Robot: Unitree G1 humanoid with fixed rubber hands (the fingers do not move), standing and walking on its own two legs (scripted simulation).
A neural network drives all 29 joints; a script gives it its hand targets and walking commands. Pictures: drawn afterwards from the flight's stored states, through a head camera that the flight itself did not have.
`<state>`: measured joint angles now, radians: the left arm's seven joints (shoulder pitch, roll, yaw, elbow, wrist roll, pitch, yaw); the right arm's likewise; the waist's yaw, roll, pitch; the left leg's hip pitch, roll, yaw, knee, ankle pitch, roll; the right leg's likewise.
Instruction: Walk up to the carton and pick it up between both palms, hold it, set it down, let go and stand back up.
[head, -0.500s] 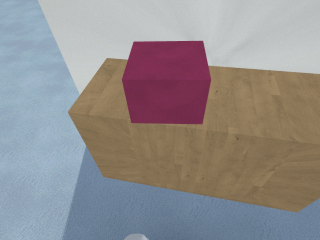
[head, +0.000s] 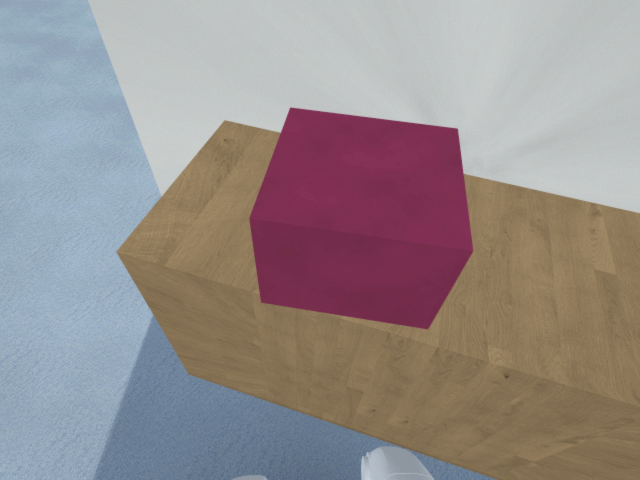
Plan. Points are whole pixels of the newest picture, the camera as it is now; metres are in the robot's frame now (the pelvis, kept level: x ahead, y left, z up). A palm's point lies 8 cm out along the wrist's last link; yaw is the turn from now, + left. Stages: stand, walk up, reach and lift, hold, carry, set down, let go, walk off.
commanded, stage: walk up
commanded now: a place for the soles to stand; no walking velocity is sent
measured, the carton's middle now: (358, 216) +0.53 -0.05 -0.01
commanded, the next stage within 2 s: none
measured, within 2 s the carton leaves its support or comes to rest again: neither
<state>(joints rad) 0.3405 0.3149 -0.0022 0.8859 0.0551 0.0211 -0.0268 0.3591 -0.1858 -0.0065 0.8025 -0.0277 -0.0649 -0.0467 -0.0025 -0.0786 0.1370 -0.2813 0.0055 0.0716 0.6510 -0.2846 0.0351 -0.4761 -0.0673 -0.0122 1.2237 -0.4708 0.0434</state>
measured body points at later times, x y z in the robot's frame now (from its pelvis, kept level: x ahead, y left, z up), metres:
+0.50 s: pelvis +0.05 -0.06 -0.01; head +0.08 -0.06 +0.44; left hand +0.17 +0.20 -0.13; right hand +0.14 -0.32 -0.14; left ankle +0.04 +0.05 -0.72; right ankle +0.14 -0.21 -0.72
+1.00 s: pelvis +0.05 -0.06 +0.00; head +0.07 -0.07 +0.45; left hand +0.12 +0.21 -0.12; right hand +0.14 -0.31 -0.14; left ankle +0.04 +0.05 -0.72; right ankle +0.14 -0.21 -0.72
